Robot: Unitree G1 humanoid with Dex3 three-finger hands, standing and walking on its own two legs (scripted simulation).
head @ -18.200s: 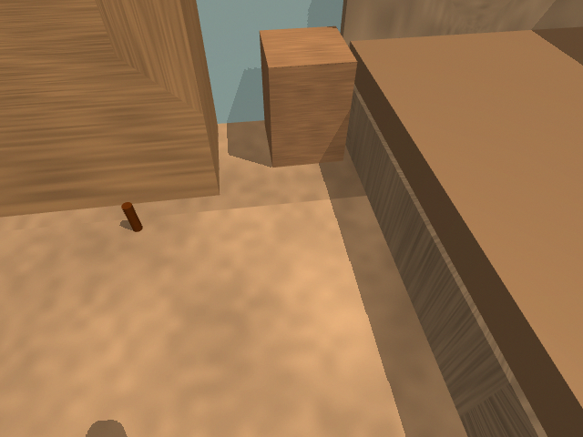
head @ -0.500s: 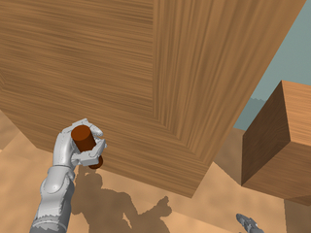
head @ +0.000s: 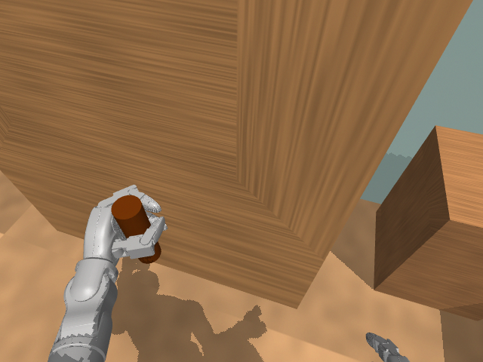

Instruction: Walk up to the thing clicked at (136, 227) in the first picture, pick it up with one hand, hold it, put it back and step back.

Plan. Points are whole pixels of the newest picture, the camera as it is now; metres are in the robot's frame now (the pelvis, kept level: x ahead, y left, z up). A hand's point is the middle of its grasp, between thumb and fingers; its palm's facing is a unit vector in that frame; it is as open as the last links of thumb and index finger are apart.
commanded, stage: hold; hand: left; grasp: from the side
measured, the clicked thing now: (139, 232) +0.33 +0.18 +0.03
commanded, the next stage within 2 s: crouch in 1.38 s
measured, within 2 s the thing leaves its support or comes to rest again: neither
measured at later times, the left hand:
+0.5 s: hand (148, 230) +0.33 +0.16 +0.05, palm faces +0.00 -1.00 +0.00, open 5.3 cm
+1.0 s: hand (147, 230) +0.33 +0.16 +0.05, palm faces +0.01 -1.00 +0.00, open 5.3 cm
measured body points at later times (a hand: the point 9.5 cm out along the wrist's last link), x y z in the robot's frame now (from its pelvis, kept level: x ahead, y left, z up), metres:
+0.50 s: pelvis +0.00 +0.00 +0.00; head +0.04 +0.00 +0.45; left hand +0.32 +0.22 +0.05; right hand +0.13 -0.25 -0.11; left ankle +0.01 +0.12 -0.71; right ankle +0.00 -0.13 -0.71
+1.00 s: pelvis +0.00 +0.00 +0.00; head +0.04 +0.00 +0.45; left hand +0.32 +0.22 +0.05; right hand +0.13 -0.25 -0.11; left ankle +0.01 +0.12 -0.71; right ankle +0.00 -0.13 -0.71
